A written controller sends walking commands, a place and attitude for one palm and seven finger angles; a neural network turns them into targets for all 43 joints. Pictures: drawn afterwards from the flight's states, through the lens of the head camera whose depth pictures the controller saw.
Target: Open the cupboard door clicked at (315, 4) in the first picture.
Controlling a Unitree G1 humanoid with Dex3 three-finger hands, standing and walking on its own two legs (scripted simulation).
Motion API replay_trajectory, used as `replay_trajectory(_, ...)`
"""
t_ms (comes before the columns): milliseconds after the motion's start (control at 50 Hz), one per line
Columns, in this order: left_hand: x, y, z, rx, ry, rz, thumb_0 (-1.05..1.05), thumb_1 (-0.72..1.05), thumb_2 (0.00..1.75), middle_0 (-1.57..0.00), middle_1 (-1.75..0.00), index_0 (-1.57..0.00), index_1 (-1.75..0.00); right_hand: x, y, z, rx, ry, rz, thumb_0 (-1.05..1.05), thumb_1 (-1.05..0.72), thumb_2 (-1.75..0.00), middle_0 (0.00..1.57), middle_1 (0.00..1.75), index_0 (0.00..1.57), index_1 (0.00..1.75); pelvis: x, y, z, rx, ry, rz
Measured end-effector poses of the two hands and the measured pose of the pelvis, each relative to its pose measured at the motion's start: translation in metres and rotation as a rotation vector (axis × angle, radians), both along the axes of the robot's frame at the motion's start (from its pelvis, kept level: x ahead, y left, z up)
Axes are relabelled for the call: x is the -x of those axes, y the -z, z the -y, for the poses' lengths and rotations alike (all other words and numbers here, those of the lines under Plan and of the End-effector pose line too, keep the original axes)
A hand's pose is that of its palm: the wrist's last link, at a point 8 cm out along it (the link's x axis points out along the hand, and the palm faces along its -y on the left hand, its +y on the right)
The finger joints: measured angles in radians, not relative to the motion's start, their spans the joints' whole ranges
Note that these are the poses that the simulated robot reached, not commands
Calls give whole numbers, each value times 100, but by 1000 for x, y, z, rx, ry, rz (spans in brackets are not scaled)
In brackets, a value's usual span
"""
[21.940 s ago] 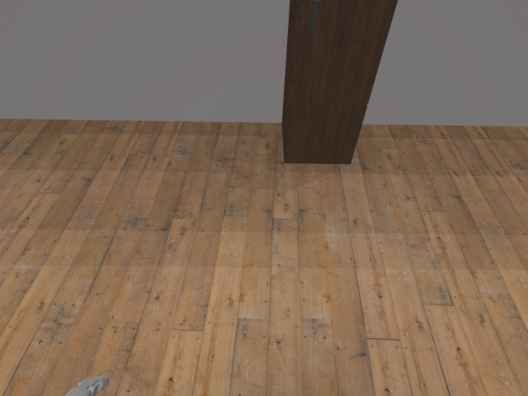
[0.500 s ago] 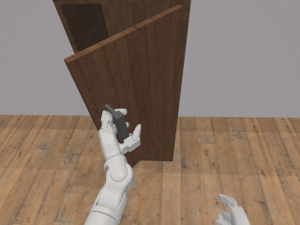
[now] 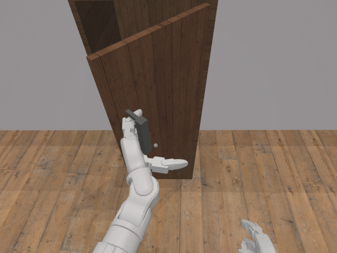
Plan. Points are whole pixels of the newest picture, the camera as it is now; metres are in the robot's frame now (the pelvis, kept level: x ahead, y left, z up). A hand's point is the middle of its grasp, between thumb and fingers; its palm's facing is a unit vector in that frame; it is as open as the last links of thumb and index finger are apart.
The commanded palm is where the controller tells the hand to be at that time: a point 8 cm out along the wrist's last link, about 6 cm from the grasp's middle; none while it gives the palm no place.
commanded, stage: open thumb and fingers to let go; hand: left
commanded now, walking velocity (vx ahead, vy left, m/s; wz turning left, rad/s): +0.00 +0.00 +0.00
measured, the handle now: (138, 132) +0.39 +0.10 +0.07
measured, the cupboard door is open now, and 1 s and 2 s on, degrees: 47 52 52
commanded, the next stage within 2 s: slide the hand sideways off the handle in 0.02 s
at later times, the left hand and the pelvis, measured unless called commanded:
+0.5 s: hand (157, 160) +0.31 +0.04 +0.08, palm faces -0.05 -1.00 +0.02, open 16.4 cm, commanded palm +0.28 +0.10 +0.07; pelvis -0.01 +0.02 +0.00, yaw -1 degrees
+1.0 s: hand (136, 179) +0.26 +0.08 +0.08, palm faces +0.00 -1.00 -0.02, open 16.2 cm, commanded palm +0.23 +0.14 +0.07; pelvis +0.02 +0.00 +0.00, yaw -1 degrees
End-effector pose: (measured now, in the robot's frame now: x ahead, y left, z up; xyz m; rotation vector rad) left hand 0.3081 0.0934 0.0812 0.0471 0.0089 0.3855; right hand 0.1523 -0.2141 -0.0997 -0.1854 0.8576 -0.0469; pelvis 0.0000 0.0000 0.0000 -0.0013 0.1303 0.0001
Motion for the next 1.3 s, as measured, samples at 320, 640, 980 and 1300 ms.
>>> replay_trajectory(320, 16, 4, -10, -51, 494, 46, -2, -50, 30, -22, -37, -12, -38, 14, -3, -10, 1, 13, 40, 1, -90, -89, 20, 30, 20, 30, 10, 3, -13, 4, -2, 31)
replay_trajectory(640, 25, 5, -16, 21, 437, 45, -2, -50, 30, -17, -31, -15, -30, 17, -16, -7, -4, 18, 64, 1, -90, -89, 20, 30, 20, 30, 7, -2, -12, -7, 29, 31)
replay_trajectory(980, 65, 5, -44, 27, 393, 16, -2, -50, 30, -19, -32, -18, -31, -30, -28, 1, -6, -14, 164, 1, -90, -89, 20, 30, 20, 30, -15, -2, -1, -8, 14, 23)
replay_trajectory(1300, 93, 7, -77, 3, 364, -15, -2, -50, 30, -16, -30, -15, -30, -37, -19, 9, 2, -20, 191, 1, -90, -89, 20, 30, 20, 30, -19, 6, 8, -6, -4, -2)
